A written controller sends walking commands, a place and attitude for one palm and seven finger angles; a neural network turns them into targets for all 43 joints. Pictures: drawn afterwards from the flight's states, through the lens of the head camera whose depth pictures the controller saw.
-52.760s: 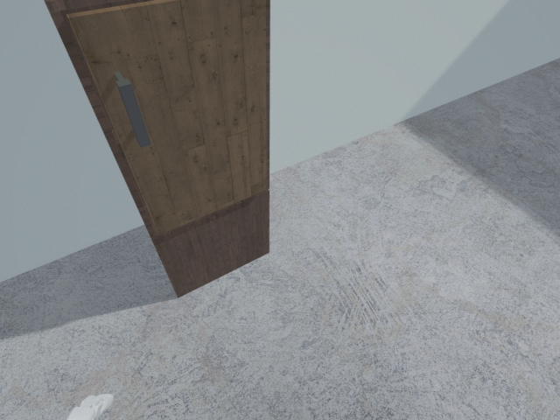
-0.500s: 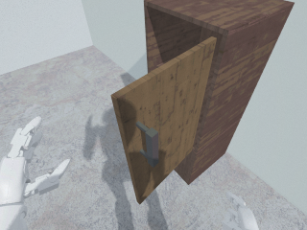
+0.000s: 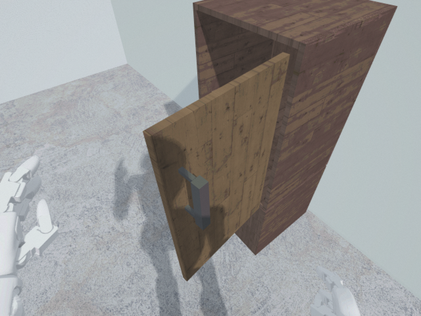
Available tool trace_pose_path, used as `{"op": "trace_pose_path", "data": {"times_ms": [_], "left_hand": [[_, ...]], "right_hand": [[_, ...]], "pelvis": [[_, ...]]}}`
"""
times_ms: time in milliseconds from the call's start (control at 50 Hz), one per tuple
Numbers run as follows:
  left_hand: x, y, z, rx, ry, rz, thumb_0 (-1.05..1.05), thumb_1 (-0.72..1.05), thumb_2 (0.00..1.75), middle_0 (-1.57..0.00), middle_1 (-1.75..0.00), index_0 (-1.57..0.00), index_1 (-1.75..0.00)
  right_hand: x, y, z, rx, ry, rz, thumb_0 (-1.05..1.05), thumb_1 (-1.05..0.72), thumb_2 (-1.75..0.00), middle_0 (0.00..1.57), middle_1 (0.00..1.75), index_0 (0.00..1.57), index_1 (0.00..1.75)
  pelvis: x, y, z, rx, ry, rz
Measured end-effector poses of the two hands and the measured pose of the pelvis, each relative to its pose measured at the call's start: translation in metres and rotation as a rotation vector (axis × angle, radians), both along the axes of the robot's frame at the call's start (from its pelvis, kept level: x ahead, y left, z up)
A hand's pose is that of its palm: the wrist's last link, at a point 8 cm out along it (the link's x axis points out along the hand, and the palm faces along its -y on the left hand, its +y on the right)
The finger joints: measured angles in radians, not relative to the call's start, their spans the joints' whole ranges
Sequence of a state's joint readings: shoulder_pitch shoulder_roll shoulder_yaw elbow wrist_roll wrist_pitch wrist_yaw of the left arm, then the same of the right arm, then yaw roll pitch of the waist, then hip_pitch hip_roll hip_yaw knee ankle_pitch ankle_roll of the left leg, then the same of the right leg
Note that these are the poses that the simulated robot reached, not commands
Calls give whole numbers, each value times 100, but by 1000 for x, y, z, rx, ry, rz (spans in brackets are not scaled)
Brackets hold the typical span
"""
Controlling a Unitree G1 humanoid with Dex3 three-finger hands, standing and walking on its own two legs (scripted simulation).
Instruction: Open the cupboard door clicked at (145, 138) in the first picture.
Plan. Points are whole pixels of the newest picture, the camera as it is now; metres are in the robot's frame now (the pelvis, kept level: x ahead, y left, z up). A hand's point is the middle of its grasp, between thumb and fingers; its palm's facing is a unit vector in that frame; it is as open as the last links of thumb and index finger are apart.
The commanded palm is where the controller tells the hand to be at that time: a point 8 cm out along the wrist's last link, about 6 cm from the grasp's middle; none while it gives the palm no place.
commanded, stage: draw the hand back to the body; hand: left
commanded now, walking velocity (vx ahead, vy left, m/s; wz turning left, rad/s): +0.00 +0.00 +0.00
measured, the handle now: (194, 198) +0.31 +0.08 +0.07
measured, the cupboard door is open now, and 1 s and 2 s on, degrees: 98 98 98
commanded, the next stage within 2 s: step back with the hand held close in 0.02 s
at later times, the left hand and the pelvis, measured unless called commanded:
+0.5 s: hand (50, 240) +0.17 +0.26 +0.14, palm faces +0.28 -0.81 -0.51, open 7.4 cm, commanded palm +0.11 +0.31 +0.17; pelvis -0.04 +0.01 +0.00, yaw -2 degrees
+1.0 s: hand out of the picture +0.06 +0.30 +0.15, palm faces +0.41 -0.80 -0.43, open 7.4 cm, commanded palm +0.00 +0.35 +0.17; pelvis -0.13 +0.05 -0.02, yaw +1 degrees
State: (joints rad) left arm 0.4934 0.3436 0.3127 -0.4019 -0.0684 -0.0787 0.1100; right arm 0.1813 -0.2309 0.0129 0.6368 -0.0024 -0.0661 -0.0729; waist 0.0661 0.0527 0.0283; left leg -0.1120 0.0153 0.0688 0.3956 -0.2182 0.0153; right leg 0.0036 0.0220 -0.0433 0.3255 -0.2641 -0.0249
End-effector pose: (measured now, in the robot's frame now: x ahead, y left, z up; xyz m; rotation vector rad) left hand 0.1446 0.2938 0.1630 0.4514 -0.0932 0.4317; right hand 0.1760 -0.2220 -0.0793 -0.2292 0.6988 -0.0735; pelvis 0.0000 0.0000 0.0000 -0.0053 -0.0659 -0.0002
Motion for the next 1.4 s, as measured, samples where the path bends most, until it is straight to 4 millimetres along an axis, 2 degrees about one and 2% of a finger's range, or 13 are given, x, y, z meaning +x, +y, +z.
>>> {"op": "trace_pose_path", "data": {"times_ms": [180, 300, 420, 540, 680, 780, 900, 1000, 1060, 1140, 1240, 1320, 1400], "left_hand": [[-5, -5, 6, 14, -14, 7, 1, 89, 90, -21, -30, -21, -30], [-1, -3, 11, 80, -3, -32, 1, 89, 90, -21, -30, -21, -30], [2, -2, 0, 87, 60, -104, 1, 89, 90, -21, -30, -21, -30], [-12, 9, 2, 116, 40, -150, 1, 89, 90, -22, -30, -21, -30], [-47, 28, 9, 157, -32, -138, 1, 89, 90, -22, -30, -21, -30], [-80, 41, 10, 186, -63, -67, 1, 89, 90, -22, -30, -21, -30], [-116, 41, 3, 126, -62, -23, 1, 89, 90, -21, -30, -21, -30], [-130, 42, 0, 95, -121, -77, 1, 89, 90, -21, -30, -21, -30], [-133, 53, 2, 119, -168, -103, 1, 89, 90, -22, -30, -21, -30], [-145, 71, 13, 156, -195, -84, 1, 89, 90, -22, -30, -21, -30], [-184, 72, 20, 131, -196, -82, 1, 89, 90, -21, -30, -21, -30], [-222, 59, 15, 158, -205, -132, 1, 89, 90, -21, -30, -21, -30], [-241, 65, 13, 119, -210, -157, 1, 89, 90, -22, -30, -21, -30]], "right_hand": [[-5, -4, -4, 16, 4, -2, 1, -91, -90, 21, 30, 20, 30], [-13, -12, -3, 5, 25, -47, 1, -91, -90, 21, 30, 20, 30], [-32, -19, 0, -21, 47, -119, 1, -91, -90, 21, 30, 20, 30], [-59, -15, 6, -55, 59, -157, 1, -91, -90, 20, 30, 20, 30], [-89, 4, 7, -66, 35, -134, 1, -91, -90, 20, 30, 20, 30], [-106, 20, -5, -42, 29, -84, 1, -91, -90, 21, 30, 20, 30], [-127, 35, -16, -10, 57, -37, 1, -90, -90, 21, 30, 20, 30], [-147, 39, -13, -51, 47, -53, 1, -90, -90, 21, 30, 21, 31], [-159, 41, -9, -78, 15, -73, 1, -90, -90, 21, 30, 21, 30], [-177, 48, 2, -79, -9, -65, 1, -91, -90, 21, 30, 20, 30], [-203, 58, 9, -48, -19, -37, 1, -91, -90, 21, 30, 20, 30], [-221, 61, -3, -37, -49, -6, 1, -90, -90, 21, 30, 21, 30], [-258, 66, -7, -53, 20, -39, 1, -91, -90, 21, 30, 21, 30]], "pelvis": [[-6, -6, 0, -2, -1, 2], [-14, -4, -1, -13, 48, -13], [-27, 6, -2, -11, 72, -34], [-45, 17, -5, -14, 72, -40], [-74, 31, -10, -18, 60, -30], [-94, 35, -16, -21, 67, 10], [-121, 36, -16, -37, 66, 16], [-135, 46, -20, -54, 33, 8], [-148, 53, -25, -67, 14, 0], [-172, 56, -19, -91, 27, 13], [-201, 58, -13, -94, 87, 10], [-236, 60, -28, -32, 118, -44], [-249, 71, -23, -42, 70, -64]]}}
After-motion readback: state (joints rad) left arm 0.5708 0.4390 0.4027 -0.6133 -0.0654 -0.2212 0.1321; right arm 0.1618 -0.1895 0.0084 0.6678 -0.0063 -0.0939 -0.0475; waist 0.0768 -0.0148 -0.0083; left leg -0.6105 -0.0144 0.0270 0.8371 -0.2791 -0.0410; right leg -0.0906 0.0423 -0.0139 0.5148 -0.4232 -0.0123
